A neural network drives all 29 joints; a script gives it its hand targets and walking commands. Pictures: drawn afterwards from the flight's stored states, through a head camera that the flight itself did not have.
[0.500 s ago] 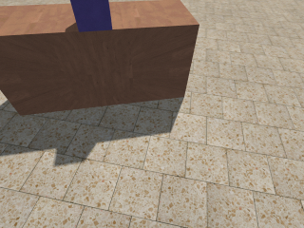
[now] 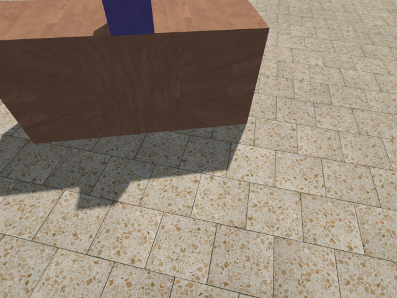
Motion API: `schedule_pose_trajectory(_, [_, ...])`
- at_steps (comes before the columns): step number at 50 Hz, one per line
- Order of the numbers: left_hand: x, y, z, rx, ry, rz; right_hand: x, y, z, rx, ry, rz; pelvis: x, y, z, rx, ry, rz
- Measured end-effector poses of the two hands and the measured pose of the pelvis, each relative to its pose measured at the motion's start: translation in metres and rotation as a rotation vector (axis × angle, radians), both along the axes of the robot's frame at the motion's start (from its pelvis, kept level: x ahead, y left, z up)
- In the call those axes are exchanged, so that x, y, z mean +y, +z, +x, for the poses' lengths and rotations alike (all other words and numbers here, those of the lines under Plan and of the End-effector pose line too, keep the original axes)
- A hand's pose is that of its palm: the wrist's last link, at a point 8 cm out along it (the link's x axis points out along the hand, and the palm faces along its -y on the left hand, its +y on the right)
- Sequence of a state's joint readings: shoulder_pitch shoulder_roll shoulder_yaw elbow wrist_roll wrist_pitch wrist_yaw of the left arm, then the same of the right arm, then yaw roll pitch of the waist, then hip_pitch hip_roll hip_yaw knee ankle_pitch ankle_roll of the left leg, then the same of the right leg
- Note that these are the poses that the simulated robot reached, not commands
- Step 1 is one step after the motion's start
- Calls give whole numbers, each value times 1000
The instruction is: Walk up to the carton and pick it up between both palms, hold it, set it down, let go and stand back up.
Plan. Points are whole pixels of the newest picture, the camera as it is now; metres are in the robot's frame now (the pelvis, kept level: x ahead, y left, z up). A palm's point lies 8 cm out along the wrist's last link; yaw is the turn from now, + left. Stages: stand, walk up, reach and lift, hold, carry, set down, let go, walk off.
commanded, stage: walk up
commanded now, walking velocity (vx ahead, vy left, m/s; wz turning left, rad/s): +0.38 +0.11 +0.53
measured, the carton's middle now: out of the picture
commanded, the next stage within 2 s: none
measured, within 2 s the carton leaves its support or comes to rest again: neither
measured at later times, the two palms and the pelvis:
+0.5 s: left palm out of the picture +0.12 +0.44 -0.14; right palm out of the picture +0.14 -0.06 -0.13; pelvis +0.13 +0.18 +0.00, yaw +9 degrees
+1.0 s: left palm (58, 170) +0.50 +0.45 -0.17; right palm (202, 213) +0.35 +0.00 -0.15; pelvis +0.44 +0.21 -0.03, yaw +7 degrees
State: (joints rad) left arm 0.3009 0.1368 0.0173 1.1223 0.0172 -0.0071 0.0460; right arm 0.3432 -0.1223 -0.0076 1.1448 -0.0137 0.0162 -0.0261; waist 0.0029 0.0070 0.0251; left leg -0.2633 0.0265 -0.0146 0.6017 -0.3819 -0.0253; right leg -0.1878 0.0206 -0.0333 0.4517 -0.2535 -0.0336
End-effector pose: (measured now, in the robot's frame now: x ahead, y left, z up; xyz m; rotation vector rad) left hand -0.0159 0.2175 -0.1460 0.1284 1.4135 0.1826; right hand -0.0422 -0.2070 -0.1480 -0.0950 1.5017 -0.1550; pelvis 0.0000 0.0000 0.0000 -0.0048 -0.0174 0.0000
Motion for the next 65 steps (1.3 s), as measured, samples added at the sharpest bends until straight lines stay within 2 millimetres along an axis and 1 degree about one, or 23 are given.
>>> schedule_pose_trajectory(2, [20,5,-3,-33,50,44,-6,3,19,-19,52,-5,5,2,1,4,24,12])
schedule_pose_trajectory(6, [55,17,-14,-26,93,103,-12,20,101,-207,138,-40,22,8,9,19,59,26])
schedule_pose_trajectory(9, [78,21,-7,-43,100,115,-1,32,154,-330,177,-50,40,10,20,32,87,28])
schedule_pose_trajectory(13, [110,15,18,-109,126,107,37,34,200,-370,238,-34,71,5,43,46,131,12])
schedule_pose_trajectory(17, [148,-5,36,-122,175,73,87,24,237,-355,306,-36,114,-10,73,58,157,-12])
schedule_pose_trajectory(19, [170,-18,39,-76,164,55,111,16,247,-356,306,-46,136,-20,86,52,161,18])
schedule_pose_trajectory(21, [186,-17,52,-37,145,31,126,14,241,-342,254,-50,155,-18,100,50,142,17])
schedule_pose_trajectory(23, [203,-3,87,-66,119,23,137,16,216,-273,196,-58,171,-8,116,50,152,-8])
schedule_pose_trajectory(27, [237,17,179,-211,65,33,157,30,163,-70,139,-65,192,7,148,36,149,-28])
schedule_pose_trajectory(30, [246,17,232,-254,51,9,171,40,152,16,105,-71,204,10,177,26,146,-32])
schedule_pose_trajectory(32, [246,14,261,-257,44,-17,183,42,156,45,90,-65,211,9,198,23,146,-34])
schedule_pose_trajectory(35, [241,8,302,-256,30,-53,204,39,175,69,75,-43,219,5,231,23,150,-38])
schedule_pose_trajectory(40, [230,-5,384,-284,-11,-96,228,27,224,101,54,-15,225,-7,291,29,148,-40])
schedule_pose_trajectory(44, [221,-18,464,-328,-53,-103,231,14,269,151,33,-17,223,-23,347,34,142,-38])
schedule_pose_trajectory(46, [221,-25,498,-341,-51,-85,224,5,295,183,32,-28,221,-33,380,30,139,-35])
schedule_pose_trajectory(47, [222,-27,510,-335,-40,-73,219,1,313,192,37,-34,220,-36,397,21,126,-47])
schedule_pose_trajectory(49, [229,-26,518,-313,-1,-41,208,0,361,154,45,-43,215,-33,427,12,126,-33])
schedule_pose_trajectory(51, [239,-21,508,-257,68,-9,196,2,427,57,79,-56,212,-24,456,-1,114,-2])
schedule_pose_trajectory(54, [243,-7,476,-110,123,28,184,9,549,-158,163,-73,214,-9,493,-17,114,20])
schedule_pose_trajectory(56, [239,4,459,-10,141,32,186,13,624,-283,207,-67,218,-4,515,-16,110,24])
schedule_pose_trajectory(58, [232,13,451,68,154,25,196,16,682,-363,233,-45,222,-1,537,-10,111,27])
schedule_pose_trajectory(61, [223,21,459,133,173,9,217,17,742,-404,262,5,228,1,572,11,122,31])
schedule_pose_trajectory(65, [214,19,497,168,195,-20,246,10,801,-399,299,62,237,-3,621,41,128,24])
